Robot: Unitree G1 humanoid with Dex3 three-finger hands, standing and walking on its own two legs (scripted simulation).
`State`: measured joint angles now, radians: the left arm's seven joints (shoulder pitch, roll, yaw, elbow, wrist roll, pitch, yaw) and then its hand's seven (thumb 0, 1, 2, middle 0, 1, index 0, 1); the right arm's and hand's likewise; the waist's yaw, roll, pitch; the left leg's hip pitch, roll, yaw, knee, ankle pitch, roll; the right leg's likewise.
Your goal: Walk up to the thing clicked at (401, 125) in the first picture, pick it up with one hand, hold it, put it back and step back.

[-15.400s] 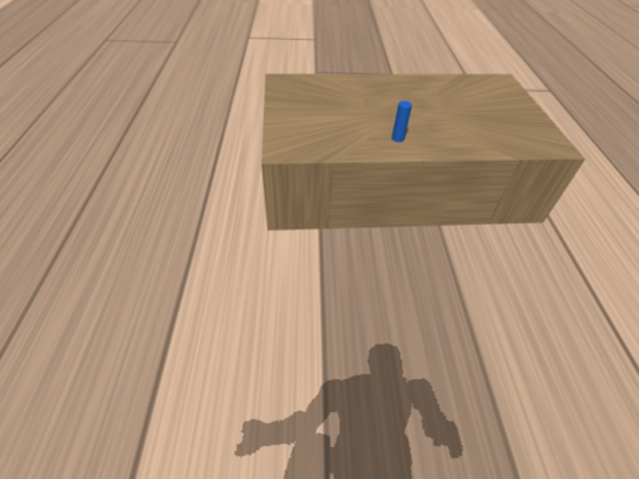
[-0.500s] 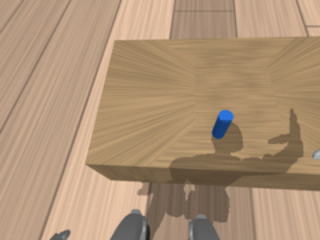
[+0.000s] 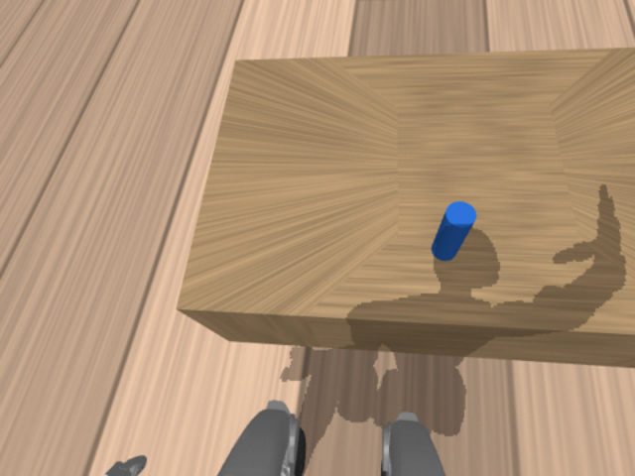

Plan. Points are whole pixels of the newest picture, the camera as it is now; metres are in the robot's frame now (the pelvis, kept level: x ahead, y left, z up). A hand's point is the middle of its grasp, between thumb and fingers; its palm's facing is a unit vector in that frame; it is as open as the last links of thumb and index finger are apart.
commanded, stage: approach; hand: right
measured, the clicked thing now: (451, 233) +0.53 -0.19 -0.25
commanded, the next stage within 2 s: close in in 0.58 s
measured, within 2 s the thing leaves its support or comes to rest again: neither
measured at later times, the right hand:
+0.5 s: hand (552, 246) +0.46 -0.32 -0.15, palm faces +0.10 +0.99 +0.03, open 17.5 cm
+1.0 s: hand (475, 248) +0.51 -0.24 -0.27, palm faces +0.09 +1.00 -0.04, open 16.8 cm
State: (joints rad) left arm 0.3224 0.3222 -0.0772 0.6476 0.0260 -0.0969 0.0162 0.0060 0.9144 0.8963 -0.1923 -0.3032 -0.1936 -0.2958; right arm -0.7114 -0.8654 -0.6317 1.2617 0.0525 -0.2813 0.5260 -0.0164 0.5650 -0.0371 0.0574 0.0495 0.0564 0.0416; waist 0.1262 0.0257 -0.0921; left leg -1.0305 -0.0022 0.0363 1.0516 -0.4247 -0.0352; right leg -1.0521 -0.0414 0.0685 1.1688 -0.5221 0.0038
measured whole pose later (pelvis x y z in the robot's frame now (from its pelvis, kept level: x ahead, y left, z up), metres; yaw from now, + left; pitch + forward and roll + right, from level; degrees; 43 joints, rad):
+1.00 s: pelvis -0.08 +0.00 -0.30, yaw +4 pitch +35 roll +8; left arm 0.26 0.31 -0.15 0.62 0.10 0.03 -0.07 0.00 0.90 0.89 -0.20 -0.30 -0.20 -0.29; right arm -1.14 -0.81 -0.59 1.18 -0.06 -0.37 0.29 -0.02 0.37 -0.03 0.08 0.03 0.07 0.02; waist 0.28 -0.02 -0.07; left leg -2.16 0.01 0.05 2.11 -0.57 -0.05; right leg -2.18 0.02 0.14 2.25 -0.68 0.02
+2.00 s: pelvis -0.07 +0.01 -0.29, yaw +2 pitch +38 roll +6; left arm 0.24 0.31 -0.10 0.58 0.09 0.09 -0.06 0.00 0.88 0.91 -0.20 -0.30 -0.19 -0.30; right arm -1.15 -0.66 -0.51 1.15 -0.04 -0.38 0.15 -0.01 0.30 -0.19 0.42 0.29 0.41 0.28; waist 0.26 -0.03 -0.09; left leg -2.14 0.02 0.02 2.10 -0.62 -0.04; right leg -2.14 0.02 0.11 2.20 -0.72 0.03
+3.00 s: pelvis -0.06 +0.01 -0.24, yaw +1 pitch +38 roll +5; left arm 0.25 0.29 -0.08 0.58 0.05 0.09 -0.04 0.00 0.89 0.90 -0.21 -0.30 -0.20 -0.30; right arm -1.15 -0.63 -0.47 1.09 -0.02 -0.29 0.11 0.00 0.10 -1.20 0.87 1.19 0.89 1.19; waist 0.24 -0.04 -0.14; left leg -2.01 0.03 0.02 1.97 -0.62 -0.04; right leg -2.01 0.01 0.09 2.06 -0.70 0.02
